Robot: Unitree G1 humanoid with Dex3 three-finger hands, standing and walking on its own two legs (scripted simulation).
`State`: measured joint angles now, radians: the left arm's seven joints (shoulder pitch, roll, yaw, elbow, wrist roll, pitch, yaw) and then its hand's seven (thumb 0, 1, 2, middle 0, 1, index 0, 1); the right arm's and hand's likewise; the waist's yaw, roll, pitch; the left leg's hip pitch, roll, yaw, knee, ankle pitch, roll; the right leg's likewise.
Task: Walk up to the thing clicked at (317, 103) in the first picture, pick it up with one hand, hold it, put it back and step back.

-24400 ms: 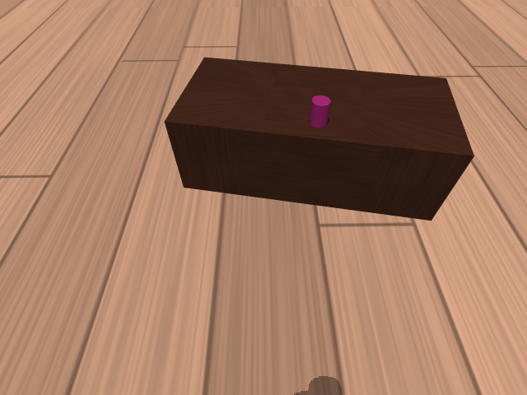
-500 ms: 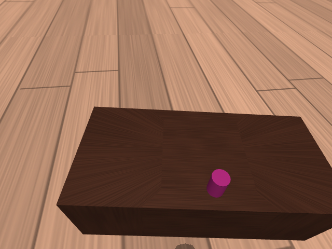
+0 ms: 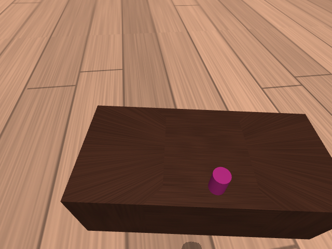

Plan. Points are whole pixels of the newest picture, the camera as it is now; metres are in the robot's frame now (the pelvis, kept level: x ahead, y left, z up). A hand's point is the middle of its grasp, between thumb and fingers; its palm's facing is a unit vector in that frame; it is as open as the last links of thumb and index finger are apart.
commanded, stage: home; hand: right
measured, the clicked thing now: (219, 181) +0.44 -0.20 -0.31
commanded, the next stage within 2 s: stand in 0.50 s
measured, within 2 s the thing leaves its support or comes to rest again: neither
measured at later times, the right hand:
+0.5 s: hand out of the picture +0.07 -0.26 -0.16, palm faces -0.05 +0.93 -0.37, open 17.2 cm
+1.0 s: hand out of the picture +0.08 -0.26 -0.16, palm faces -0.06 +0.93 -0.36, open 10.1 cm
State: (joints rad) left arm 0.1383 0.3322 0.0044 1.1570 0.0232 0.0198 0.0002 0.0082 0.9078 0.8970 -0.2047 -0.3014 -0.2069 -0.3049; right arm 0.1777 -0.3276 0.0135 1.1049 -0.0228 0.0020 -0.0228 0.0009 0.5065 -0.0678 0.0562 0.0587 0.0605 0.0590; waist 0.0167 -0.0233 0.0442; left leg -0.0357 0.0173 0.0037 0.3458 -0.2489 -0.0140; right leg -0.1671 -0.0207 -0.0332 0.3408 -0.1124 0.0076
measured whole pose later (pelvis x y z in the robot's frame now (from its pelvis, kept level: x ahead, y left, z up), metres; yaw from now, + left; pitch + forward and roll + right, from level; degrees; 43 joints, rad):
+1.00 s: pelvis +0.02 +0.00 +0.00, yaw +1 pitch -2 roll +0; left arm 0.09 0.34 0.01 1.15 0.01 0.01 -0.01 0.01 0.91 0.89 -0.20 -0.30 -0.21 -0.30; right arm 0.15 -0.34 0.01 1.11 -0.02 0.00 -0.02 0.00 -0.43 -0.78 0.19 0.29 0.20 0.29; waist 0.01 -0.01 0.05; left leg -0.02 0.02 -0.01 0.31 -0.25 -0.02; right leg -0.16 -0.02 -0.05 0.34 -0.14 0.00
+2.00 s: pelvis +0.02 -0.01 +0.00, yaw +1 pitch -3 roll +0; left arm 0.10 0.34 0.01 1.14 0.01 0.00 -0.01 0.01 0.91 0.89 -0.20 -0.30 -0.21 -0.30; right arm 0.15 -0.34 0.00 1.11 -0.02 0.00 -0.01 0.01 -0.90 -0.90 0.20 0.30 0.20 0.30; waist 0.00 0.00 0.05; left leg -0.01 0.03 -0.01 0.30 -0.25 -0.03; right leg -0.16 -0.01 -0.05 0.33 -0.13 0.00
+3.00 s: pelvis +0.02 -0.01 +0.00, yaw +0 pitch -2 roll +0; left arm 0.10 0.34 0.00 1.13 0.01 0.00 -0.01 0.01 0.91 0.89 -0.20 -0.30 -0.21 -0.30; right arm 0.15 -0.35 0.00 1.11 -0.02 -0.01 -0.01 0.01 -0.90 -0.90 0.20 0.30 0.20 0.30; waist 0.00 0.01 0.05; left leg -0.01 0.03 0.00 0.29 -0.24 -0.03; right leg -0.17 -0.01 -0.04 0.34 -0.14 -0.01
